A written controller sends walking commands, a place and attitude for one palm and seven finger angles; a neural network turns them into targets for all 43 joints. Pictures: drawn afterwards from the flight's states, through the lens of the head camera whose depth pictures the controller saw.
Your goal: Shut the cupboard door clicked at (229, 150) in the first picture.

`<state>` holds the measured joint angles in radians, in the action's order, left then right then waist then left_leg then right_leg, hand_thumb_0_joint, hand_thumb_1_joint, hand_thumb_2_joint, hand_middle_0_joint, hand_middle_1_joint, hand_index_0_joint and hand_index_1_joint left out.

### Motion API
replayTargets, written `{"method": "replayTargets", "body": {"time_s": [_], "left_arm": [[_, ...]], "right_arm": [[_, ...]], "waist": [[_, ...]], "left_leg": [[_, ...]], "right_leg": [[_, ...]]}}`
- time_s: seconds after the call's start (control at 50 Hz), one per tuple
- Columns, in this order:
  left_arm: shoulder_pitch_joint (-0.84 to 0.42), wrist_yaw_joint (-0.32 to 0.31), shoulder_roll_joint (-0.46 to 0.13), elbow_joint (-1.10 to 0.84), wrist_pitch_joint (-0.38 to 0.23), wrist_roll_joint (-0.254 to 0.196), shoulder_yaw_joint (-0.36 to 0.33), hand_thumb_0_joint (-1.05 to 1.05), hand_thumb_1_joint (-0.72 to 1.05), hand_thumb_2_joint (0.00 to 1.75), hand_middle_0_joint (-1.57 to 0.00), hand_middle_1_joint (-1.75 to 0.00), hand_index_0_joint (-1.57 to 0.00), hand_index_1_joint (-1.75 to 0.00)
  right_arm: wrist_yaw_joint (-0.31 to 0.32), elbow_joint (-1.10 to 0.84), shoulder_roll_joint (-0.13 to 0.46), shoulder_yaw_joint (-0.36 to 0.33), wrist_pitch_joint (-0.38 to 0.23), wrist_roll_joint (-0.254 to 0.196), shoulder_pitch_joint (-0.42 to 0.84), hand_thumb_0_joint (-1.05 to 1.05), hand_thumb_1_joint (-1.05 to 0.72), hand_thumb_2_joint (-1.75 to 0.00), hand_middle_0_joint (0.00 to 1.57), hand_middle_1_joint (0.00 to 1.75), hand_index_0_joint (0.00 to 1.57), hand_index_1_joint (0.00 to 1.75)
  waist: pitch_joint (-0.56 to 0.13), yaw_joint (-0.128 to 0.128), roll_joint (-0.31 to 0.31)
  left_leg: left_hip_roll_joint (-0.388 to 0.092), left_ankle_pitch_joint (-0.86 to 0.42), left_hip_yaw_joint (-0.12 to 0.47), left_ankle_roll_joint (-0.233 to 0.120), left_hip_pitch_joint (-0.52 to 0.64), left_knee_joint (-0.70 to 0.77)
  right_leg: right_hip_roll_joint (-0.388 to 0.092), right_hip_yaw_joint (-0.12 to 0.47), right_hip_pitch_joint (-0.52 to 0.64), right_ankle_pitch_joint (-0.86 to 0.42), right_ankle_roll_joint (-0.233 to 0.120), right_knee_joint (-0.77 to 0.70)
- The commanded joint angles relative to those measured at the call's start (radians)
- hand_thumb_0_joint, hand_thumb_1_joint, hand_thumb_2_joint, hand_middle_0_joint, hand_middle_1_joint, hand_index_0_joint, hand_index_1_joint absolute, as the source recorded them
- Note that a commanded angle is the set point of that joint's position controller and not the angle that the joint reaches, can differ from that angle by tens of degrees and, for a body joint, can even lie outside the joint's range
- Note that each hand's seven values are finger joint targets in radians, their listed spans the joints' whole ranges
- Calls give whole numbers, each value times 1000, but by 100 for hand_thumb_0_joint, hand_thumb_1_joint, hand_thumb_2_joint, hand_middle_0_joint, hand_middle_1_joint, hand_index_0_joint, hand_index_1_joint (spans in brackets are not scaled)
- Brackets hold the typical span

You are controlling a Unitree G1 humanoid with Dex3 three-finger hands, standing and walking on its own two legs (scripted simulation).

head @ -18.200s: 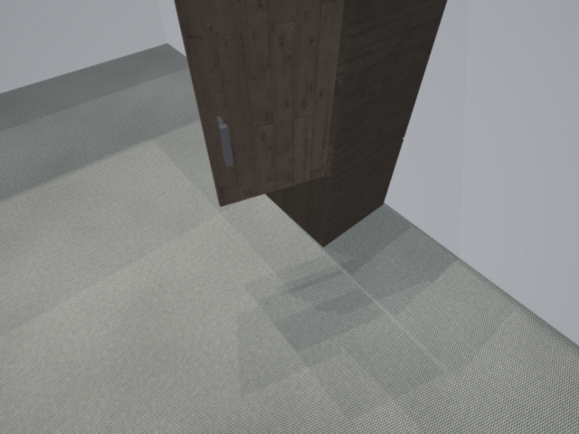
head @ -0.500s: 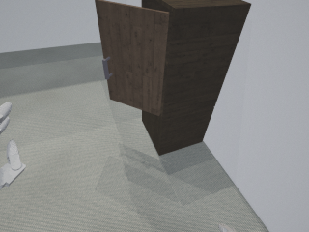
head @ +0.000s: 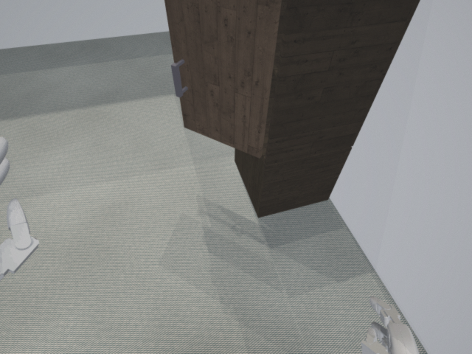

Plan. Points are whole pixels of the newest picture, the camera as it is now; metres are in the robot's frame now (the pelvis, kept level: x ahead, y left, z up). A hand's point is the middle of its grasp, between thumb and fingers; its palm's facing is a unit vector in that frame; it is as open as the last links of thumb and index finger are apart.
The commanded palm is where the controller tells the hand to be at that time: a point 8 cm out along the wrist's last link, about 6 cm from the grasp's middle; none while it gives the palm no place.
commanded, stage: stop stepping back and stand still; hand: left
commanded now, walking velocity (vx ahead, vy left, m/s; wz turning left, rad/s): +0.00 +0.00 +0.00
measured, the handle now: (180, 78) +0.97 +0.27 -0.08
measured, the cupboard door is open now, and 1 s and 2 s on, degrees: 43 43 43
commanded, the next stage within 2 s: let the arm hang, fingers relaxed in 0.80 s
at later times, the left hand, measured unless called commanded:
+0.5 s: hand out of the picture +0.21 +0.31 +0.17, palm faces +0.42 -0.80 -0.43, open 7.5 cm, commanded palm +0.14 +0.34 +0.18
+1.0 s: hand (32, 283) +0.20 +0.32 +0.05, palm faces +0.22 -0.86 -0.45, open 7.4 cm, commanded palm none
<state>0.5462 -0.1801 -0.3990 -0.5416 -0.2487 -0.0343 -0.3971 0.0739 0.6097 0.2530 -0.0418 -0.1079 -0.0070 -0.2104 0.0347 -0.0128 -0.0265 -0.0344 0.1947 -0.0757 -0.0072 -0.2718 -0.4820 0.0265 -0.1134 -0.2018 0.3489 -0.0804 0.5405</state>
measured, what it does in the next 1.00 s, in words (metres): shifts its weight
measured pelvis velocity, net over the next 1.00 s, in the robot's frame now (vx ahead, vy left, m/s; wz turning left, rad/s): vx -0.02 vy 0.06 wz -0.01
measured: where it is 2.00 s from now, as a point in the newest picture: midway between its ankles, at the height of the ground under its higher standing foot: outside the picture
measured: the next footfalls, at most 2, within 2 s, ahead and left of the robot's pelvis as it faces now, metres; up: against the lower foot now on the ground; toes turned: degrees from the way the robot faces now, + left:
none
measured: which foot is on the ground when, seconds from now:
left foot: down 0.00-1.00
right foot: down 0.00-1.00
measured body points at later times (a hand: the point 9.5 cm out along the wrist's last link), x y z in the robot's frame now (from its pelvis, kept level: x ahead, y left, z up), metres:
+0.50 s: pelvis +0.00 +0.05 +0.01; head +0.00 +0.06 +0.46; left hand +0.18 +0.35 +0.19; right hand +0.14 -0.19 -0.08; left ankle +0.03 +0.13 -0.73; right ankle -0.04 -0.06 -0.73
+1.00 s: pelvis -0.02 +0.06 +0.00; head -0.02 +0.05 +0.45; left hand +0.18 +0.36 +0.07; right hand +0.14 -0.18 -0.10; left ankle +0.03 +0.14 -0.73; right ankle -0.03 -0.06 -0.73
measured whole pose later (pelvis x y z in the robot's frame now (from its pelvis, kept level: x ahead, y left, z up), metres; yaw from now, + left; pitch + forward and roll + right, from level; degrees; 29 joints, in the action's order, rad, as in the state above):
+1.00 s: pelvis -0.02 +0.06 +0.00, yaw +0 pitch +1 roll -1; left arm 0.34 -0.06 -0.36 0.02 -0.05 0.00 -0.19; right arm -0.01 0.74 0.28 0.02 -0.08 0.00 -0.16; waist -0.03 -0.02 0.07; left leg 0.00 0.20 -0.10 -0.07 -0.35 -0.52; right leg -0.01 -0.08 -0.24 0.27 0.00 0.49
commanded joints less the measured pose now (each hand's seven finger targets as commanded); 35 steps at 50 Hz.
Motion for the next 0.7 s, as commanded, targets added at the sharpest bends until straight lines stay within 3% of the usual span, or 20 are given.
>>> {"method": "replayTargets", "body": {"time_s": [0.0, 0.02, 0.04, 0.08, 0.14, 0.18, 0.26, 0.28, 0.36, 0.38, 0.46, 0.54, 0.66, 0.68], "left_arm": [[13, -28, -202, -137, -48, -16, -185, 0, 90, 90, -20, -30, -20, -30], [30, -24, -215, -108, -36, -11, -202, 0, 90, 90, -20, -30, -20, -30], [22, -14, -208, -104, -26, -12, -190, 0, 90, 90, -20, -30, -20, -30], [15, -5, -188, -91, -14, -15, -165, 0, 90, 90, -20, -30, -20, -30], [25, -6, -175, -75, 5, -20, -137, 0, 90, 90, -20, -30, -20, -30], [8, -7, -202, -101, 14, -21, -150, 0, 90, 90, -20, -30, -20, -30], [-22, -7, -213, -174, 17, -21, -148, 0, 90, 90, -20, -30, -20, -30], [-37, -9, -242, -194, 16, -21, -171, 0, 90, 90, -20, -30, -20, -30], [-48, -11, -206, -177, 14, -20, -148, 0, 90, 90, -20, -30, -20, -30], [-42, -12, -223, -174, 12, -20, -168, 0, 90, 90, -20, -30, -20, -30], [-32, -8, -173, -135, 14, -19, -129, 0, 90, 90, -20, -30, -20, -30], [-17, -6, -158, -118, 18, -19, -117, 0, 90, 90, -20, -30, -20, -30], [-31, -8, -167, -132, 21, -17, -119, 0, 90, 90, -20, -30, -20, -30], [-36, -10, -190, -140, 20, -15, -140, 0, 90, 90, -20, -30, -20, -30]], "right_arm": [[3, -144, 85, -20, -24, -18, 50, 0, -90, -90, 20, 30, 20, 30], [5, -141, 74, -13, -18, -11, 55, 0, -90, -90, 20, 30, 20, 30], [2, -140, 71, -7, -12, -11, 52, 0, -90, -90, 20, 30, 20, 30], [-4, -141, 75, -5, -6, -15, 54, 0, -90, -90, 20, 30, 20, 30], [-9, -146, 67, 5, 11, -16, 57, 0, -90, -90, 20, 30, 20, 30], [-4, -154, 69, 10, 15, -13, 69, 0, -90, -90, 20, 30, 20, 30], [8, -168, 60, 23, 21, -7, 82, 0, -90, -90, 20, 30, 20, 30], [11, -168, 66, 24, 18, -3, 90, 0, -90, -90, 20, 30, 20, 30], [15, -163, 63, 29, 9, -1, 84, 0, -90, -90, 20, 30, 20, 30], [17, -159, 65, 27, 3, 1, 84, 0, -90, -90, 20, 30, 20, 30], [16, -154, 69, 26, -9, 0, 73, 0, -90, -90, 20, 30, 20, 30], [15, -153, 75, 21, -18, -1, 69, 0, -90, -90, 20, 30, 20, 30], [17, -153, 74, 20, -20, 1, 75, 0, -90, -90, 20, 30, 20, 30], [18, -150, 77, 17, -23, 3, 80, 0, -90, -90, 20, 30, 20, 30]], "waist": [[-238, 4, 126], [-220, 13, 162], [-210, 20, 144], [-181, 28, 83], [-199, 24, -19], [-200, 22, -24], [-190, 19, 69], [-178, 17, 112], [-116, 17, 152], [-119, 15, 153], [-104, 18, 165], [-122, 17, 123], [-135, 17, 104], [-143, 15, 106]], "left_leg": [[-165, -515, 147, -91, 248, -11], [-146, -536, 115, -74, 187, -37], [-122, -473, 97, -46, 121, -36], [-89, -356, 69, -17, 50, -45], [-62, -286, 40, -8, 25, -61], [-60, -280, 48, -8, 31, -40], [-82, -295, 81, -19, 71, 18], [-88, -258, 94, -20, 59, 33], [-94, -79, 121, -23, -3, 106], [-99, -53, 131, -24, -7, 120], [-106, 41, 139, -22, -27, 166], [-107, 46, 148, -18, -23, 179], [-96, 62, 141, -14, -18, 175], [-92, 66, 138, -13, -17, 171]], "right_leg": [[-85, 143, -36, -374, 141, 31], [-80, 136, -3, -413, 123, -35], [-85, 140, 53, -472, 101, -61], [-113, 176, 93, -576, 82, -77], [-158, 215, 130, -720, 87, -82], [-156, 199, 124, -693, 84, -80], [-108, 168, 81, -491, 80, -92], [-102, 164, 71, -426, 81, -103], [-73, 151, 58, -241, 76, -140], [-73, 143, 63, -224, 76, -145], [-54, 123, 63, -179, 79, -148], [-49, 116, 74, -182, 82, -153], [-55, 124, 74, -182, 81, -166], [-59, 126, 79, -182, 80, -170]]}}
